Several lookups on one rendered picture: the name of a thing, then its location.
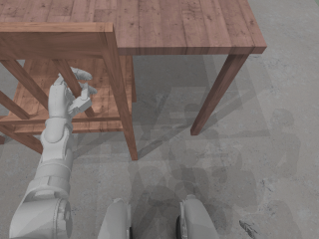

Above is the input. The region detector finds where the right robot hand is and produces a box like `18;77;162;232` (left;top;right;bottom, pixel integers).
239;219;269;239

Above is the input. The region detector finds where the chair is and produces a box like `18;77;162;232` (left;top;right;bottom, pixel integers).
0;22;138;161

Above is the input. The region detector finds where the table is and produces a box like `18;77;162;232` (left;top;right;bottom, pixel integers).
0;0;267;145

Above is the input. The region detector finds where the robot left forearm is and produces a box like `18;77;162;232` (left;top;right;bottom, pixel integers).
9;117;75;239

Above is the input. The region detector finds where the robot right shin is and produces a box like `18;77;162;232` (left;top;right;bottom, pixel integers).
180;194;196;239

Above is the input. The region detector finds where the left robot hand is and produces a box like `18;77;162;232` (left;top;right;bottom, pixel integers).
48;67;98;122

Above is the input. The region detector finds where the left robot upper arm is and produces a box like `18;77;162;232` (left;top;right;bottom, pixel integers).
8;197;73;239

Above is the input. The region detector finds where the robot left thigh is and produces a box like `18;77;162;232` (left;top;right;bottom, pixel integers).
97;202;132;239

